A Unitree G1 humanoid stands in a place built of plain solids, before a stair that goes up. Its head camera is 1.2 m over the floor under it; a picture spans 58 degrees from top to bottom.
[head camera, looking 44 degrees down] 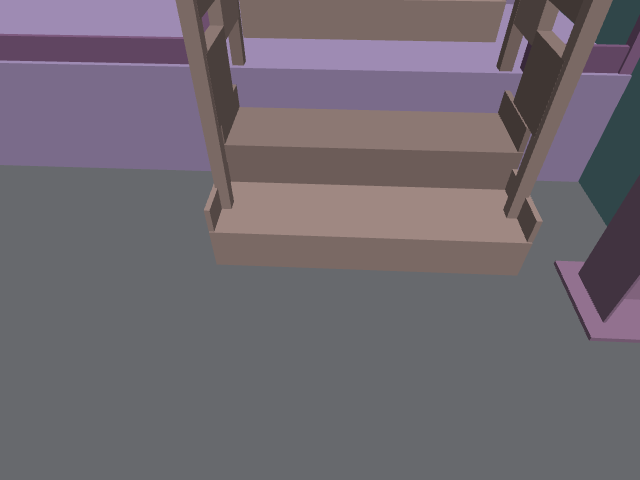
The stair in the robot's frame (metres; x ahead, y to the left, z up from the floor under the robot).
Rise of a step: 0.17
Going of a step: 0.30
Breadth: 1.12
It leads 3 degrees to the right of straight ahead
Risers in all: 3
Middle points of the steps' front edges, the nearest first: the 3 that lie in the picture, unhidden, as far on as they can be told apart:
1.08 -0.17 0.17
1.38 -0.18 0.33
1.68 -0.20 0.50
